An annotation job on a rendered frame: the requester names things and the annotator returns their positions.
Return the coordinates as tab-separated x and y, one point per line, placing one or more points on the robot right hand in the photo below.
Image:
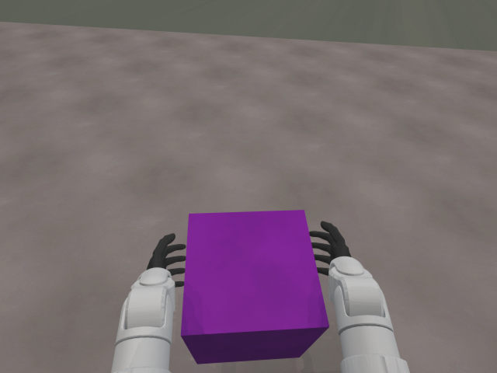
336	248

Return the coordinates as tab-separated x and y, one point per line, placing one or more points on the robot left hand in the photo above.
160	253

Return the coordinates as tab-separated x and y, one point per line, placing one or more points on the carton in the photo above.
251	288

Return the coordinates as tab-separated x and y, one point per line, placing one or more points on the robot right forearm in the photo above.
363	320

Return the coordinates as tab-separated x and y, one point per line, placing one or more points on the robot left forearm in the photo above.
144	333

